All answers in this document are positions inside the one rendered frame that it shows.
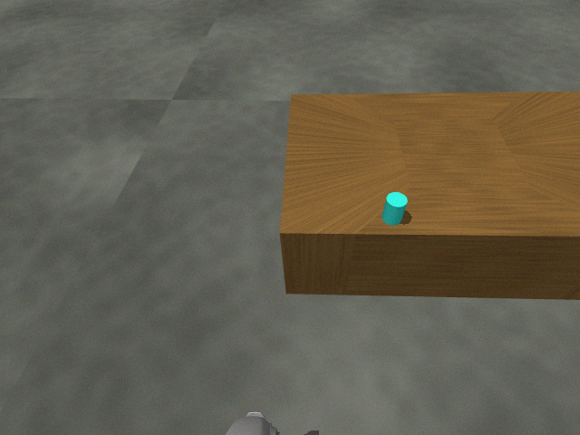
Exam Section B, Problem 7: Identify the can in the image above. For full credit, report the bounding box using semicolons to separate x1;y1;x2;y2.
382;192;408;226

